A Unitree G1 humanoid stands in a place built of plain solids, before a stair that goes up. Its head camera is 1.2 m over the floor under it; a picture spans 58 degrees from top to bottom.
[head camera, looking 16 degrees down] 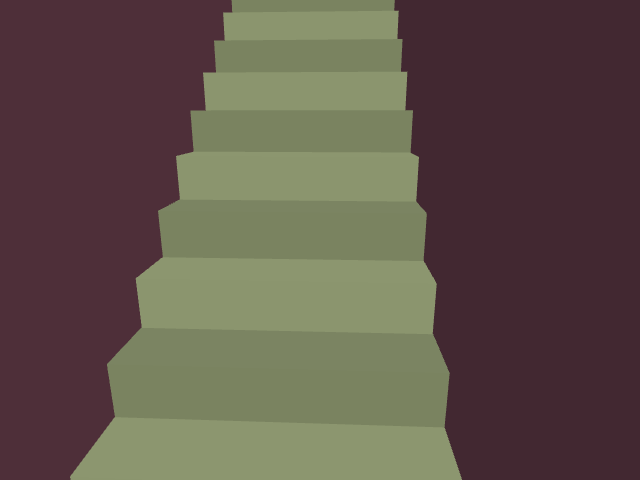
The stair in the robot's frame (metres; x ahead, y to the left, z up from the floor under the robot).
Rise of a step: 0.17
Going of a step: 0.22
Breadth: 0.96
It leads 3 degrees to the right of straight ahead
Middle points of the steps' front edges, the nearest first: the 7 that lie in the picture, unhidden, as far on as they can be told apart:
1.06 0.12 0.52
1.28 0.11 0.70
1.50 0.10 0.87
1.72 0.09 1.05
1.94 0.08 1.22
2.16 0.07 1.40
2.39 0.06 1.57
